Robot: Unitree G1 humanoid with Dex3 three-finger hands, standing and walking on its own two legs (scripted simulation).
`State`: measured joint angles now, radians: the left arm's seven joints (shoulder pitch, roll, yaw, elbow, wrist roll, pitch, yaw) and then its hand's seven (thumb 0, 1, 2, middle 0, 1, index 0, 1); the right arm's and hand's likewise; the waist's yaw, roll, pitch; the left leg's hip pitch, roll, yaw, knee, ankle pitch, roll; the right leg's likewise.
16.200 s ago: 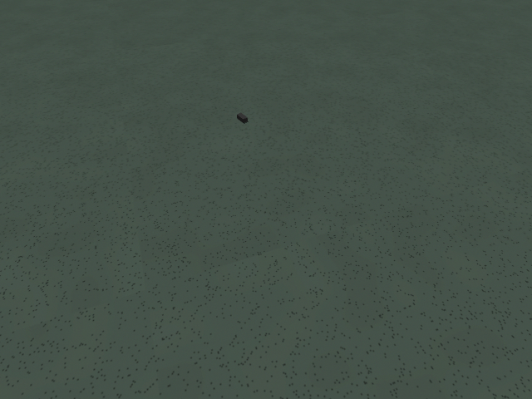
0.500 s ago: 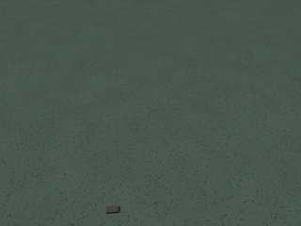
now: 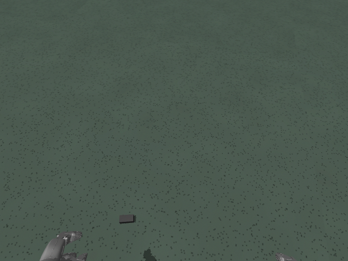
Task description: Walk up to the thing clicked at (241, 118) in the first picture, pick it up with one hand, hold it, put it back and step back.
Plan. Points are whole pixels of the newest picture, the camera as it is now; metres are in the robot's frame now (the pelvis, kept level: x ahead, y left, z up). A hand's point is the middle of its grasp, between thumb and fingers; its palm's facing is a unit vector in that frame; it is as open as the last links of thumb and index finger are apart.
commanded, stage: rise first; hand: left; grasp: from above
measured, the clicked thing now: (126, 218) +0.41 +0.26 -0.75
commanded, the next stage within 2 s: none
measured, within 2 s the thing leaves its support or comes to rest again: neither
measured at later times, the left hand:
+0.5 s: hand out of the picture +0.13 +0.27 -0.22, palm faces -0.18 -0.86 -0.47, open 12.8 cm
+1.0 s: hand (89, 252) +0.21 +0.30 -0.38, palm faces -0.43 -0.50 -0.75, open 12.1 cm
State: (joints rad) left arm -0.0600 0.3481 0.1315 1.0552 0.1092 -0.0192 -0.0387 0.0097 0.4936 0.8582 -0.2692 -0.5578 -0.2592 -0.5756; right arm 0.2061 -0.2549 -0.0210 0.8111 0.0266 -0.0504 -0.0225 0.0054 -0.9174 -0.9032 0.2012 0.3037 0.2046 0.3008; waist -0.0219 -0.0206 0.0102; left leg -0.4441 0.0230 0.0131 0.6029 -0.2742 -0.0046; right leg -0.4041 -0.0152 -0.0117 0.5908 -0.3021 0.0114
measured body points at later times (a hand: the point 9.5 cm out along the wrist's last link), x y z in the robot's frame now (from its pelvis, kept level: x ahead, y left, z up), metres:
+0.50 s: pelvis +0.00 +0.01 -0.08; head +0.10 +0.03 +0.36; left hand +0.14 +0.31 -0.19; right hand +0.17 -0.25 -0.17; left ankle +0.02 +0.12 -0.73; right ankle -0.01 -0.13 -0.73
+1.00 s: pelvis -0.05 +0.00 -0.24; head +0.13 +0.02 +0.17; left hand +0.23 +0.33 -0.34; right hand +0.15 -0.26 -0.35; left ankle +0.01 +0.12 -0.73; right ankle -0.01 -0.13 -0.73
